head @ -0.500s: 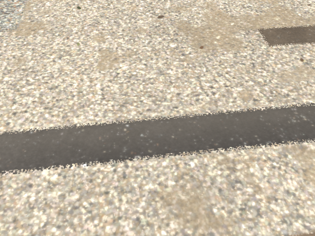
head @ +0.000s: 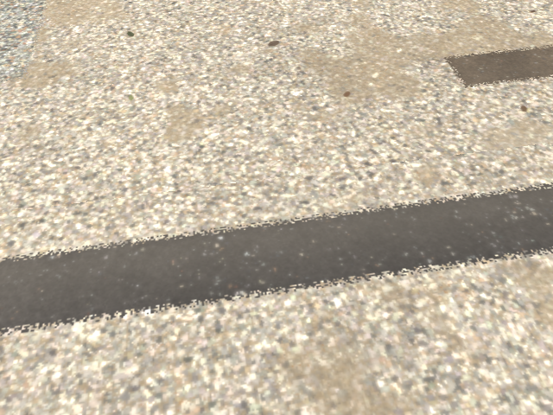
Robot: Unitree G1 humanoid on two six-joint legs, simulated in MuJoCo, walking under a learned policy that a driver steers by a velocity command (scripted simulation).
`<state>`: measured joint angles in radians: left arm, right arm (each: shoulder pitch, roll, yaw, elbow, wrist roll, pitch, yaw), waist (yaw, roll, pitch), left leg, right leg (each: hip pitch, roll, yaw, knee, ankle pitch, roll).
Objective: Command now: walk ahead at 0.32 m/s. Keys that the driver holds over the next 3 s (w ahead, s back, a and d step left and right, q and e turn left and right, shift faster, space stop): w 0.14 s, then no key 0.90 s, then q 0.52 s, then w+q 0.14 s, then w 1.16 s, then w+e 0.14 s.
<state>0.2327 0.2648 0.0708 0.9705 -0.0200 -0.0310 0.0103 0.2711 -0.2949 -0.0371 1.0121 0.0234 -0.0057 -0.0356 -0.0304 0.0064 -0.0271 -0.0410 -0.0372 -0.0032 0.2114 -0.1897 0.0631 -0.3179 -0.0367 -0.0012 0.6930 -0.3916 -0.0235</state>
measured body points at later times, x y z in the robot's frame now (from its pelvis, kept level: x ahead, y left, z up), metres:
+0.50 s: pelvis +0.17 -0.06 -0.01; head +0.19 -0.09 +0.44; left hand +0.08 +0.19 -0.13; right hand +0.35 -0.31 -0.13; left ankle +0.37 +0.12 -0.66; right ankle +0.02 -0.14 -0.75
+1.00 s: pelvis +0.36 -0.03 -0.01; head +0.41 -0.02 +0.44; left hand +0.48 +0.24 -0.14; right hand +0.39 -0.30 -0.15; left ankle +0.45 +0.07 -0.75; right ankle +0.38 -0.19 -0.64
